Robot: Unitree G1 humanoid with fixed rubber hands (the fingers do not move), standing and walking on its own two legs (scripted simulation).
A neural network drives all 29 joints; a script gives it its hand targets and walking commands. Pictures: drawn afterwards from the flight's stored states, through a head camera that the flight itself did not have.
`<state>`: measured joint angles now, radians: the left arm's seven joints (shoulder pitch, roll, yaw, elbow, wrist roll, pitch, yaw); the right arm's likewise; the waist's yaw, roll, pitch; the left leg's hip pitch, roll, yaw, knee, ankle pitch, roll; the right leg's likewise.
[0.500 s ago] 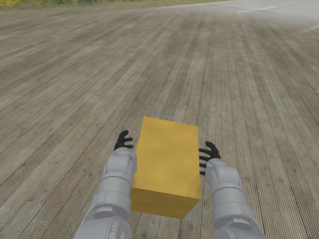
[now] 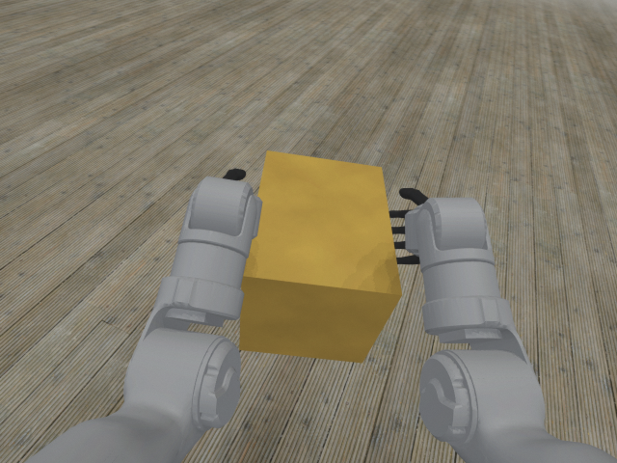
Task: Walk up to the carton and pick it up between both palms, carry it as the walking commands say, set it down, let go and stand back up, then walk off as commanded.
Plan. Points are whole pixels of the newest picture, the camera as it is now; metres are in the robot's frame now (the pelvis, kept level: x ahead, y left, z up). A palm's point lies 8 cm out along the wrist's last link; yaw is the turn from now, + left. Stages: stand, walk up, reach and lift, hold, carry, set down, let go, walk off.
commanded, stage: carry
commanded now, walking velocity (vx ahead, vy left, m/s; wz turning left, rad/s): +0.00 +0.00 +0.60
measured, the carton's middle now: (313, 254) +0.40 +0.02 +0.06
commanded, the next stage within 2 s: none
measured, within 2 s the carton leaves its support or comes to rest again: neither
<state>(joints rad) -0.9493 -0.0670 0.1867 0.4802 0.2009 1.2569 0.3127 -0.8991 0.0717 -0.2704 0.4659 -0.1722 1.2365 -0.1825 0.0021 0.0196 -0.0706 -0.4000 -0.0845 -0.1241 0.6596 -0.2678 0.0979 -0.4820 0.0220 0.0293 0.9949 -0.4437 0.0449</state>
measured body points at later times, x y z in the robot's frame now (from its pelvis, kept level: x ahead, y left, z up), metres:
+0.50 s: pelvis +0.02 -0.03 -0.01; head +0.08 -0.03 +0.43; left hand +0.41 +0.18 +0.13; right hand +0.46 -0.07 +0.12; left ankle +0.03 +0.05 -0.71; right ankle +0.03 -0.18 -0.73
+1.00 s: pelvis +0.05 -0.02 -0.02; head +0.17 +0.02 +0.41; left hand +0.39 +0.30 +0.09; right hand +0.52 +0.08 +0.09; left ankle +0.05 +0.09 -0.73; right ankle +0.04 -0.17 -0.73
